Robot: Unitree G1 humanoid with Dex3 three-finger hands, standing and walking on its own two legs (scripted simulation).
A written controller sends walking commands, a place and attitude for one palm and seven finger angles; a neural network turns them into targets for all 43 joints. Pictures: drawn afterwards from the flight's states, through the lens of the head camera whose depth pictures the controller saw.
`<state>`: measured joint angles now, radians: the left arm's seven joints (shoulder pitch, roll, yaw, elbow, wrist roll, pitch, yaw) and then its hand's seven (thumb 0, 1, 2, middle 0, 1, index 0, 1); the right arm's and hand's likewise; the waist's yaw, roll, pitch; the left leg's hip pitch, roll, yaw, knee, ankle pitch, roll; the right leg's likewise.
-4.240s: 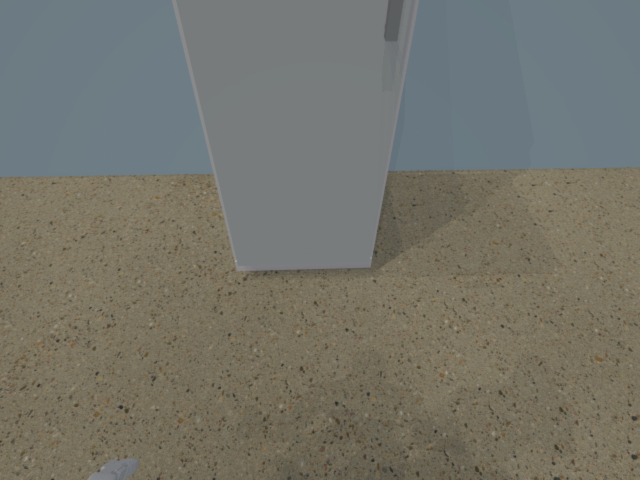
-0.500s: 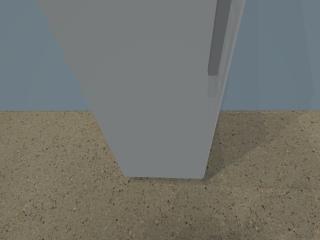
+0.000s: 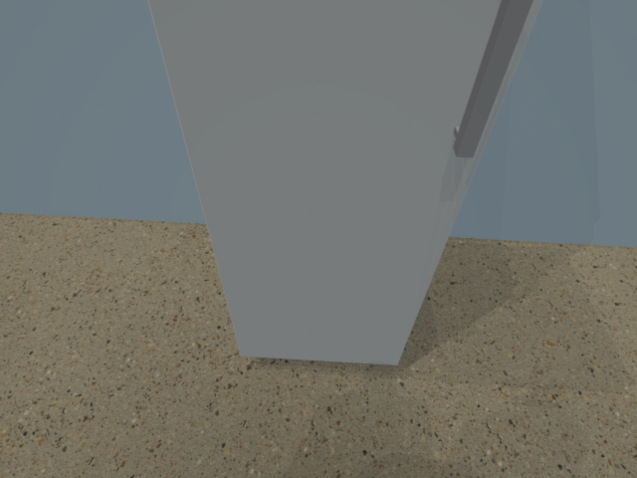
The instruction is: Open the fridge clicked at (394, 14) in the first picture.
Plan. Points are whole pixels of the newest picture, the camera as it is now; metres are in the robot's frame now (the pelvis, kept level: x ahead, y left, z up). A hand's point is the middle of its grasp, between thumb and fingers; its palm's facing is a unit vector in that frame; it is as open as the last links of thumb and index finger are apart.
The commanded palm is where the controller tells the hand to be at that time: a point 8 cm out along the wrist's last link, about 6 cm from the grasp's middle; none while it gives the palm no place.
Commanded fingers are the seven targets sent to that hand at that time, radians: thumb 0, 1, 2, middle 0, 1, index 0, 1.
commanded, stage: come to a stop and stand still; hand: right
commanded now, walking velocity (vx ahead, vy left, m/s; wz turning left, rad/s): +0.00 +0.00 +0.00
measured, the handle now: (485, 70) +0.57 -0.17 +0.26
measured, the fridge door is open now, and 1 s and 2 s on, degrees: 0 0 0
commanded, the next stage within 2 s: look again from close up in 0.54 s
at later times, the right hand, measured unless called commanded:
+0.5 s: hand out of the picture +0.00 -0.17 -0.18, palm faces +0.05 +0.98 -0.17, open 7.4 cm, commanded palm none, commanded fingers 0.00 -0.90 -0.90 0.20 0.30 0.20 0.30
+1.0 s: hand out of the picture +0.03 -0.23 -0.18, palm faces +0.01 +0.98 -0.20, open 7.4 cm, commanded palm none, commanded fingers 0.00 -0.90 -0.90 0.20 0.30 0.20 0.30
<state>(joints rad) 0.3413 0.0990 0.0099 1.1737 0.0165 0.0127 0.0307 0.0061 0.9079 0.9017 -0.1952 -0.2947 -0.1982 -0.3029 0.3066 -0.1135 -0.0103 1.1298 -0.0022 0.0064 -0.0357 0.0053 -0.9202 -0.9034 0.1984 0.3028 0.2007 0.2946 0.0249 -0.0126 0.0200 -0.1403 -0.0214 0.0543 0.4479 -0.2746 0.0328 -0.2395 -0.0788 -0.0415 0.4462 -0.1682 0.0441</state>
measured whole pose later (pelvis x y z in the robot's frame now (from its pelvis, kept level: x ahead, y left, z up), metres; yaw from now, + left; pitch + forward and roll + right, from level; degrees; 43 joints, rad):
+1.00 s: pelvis +0.00 -0.05 -0.01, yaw +0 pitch -2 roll +1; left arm 0.27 0.17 0.01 1.00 0.02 0.00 0.01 0.01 0.92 0.90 -0.20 -0.29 -0.20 -0.30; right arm 0.29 -0.19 0.00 1.00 -0.02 0.01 -0.04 0.00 -0.91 -0.90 0.20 0.30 0.20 0.29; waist 0.01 0.02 0.00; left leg -0.19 0.04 0.03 0.53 -0.31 -0.03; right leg -0.30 -0.02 -0.07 0.55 -0.22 -0.03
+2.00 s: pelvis -0.01 -0.04 +0.00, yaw +0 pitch -2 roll +0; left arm 0.22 0.21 -0.01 1.10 0.01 -0.01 0.00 0.01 0.91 0.90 -0.20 -0.29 -0.20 -0.30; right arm 0.26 -0.24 0.01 1.07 -0.02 -0.01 -0.02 0.00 -0.91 -0.90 0.20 0.30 0.20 0.29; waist 0.00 0.02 0.02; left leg -0.16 0.03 0.04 0.44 -0.25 -0.02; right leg -0.26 -0.03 -0.06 0.44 -0.15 -0.01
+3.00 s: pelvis +0.00 -0.03 +0.00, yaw +0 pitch -2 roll +0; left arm 0.24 0.17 -0.01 1.13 0.01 -0.01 0.02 0.01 0.91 0.90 -0.20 -0.29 -0.20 -0.30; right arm 0.30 -0.19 0.01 1.10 -0.01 -0.01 -0.03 0.00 -0.91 -0.90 0.20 0.30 0.20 0.29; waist 0.00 0.02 0.02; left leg -0.14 0.02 0.03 0.42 -0.26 -0.01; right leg -0.23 -0.03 -0.06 0.42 -0.16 0.00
